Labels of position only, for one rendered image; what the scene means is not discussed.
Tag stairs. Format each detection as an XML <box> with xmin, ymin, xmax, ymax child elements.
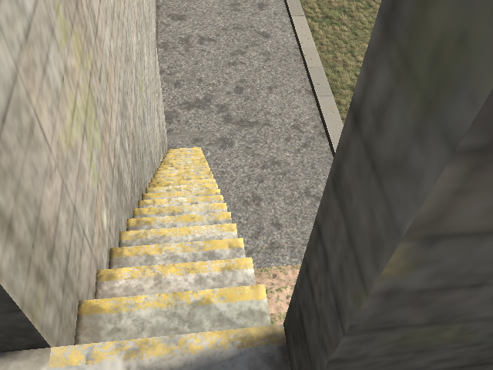
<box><xmin>74</xmin><ymin>147</ymin><xmax>271</xmax><ymax>345</ymax></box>

